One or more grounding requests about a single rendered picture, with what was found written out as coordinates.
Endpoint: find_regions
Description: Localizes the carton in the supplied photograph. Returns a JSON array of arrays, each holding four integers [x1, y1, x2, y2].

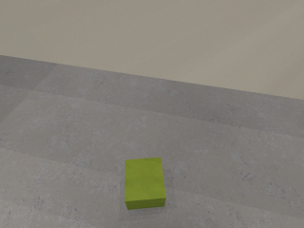
[[124, 157, 166, 210]]

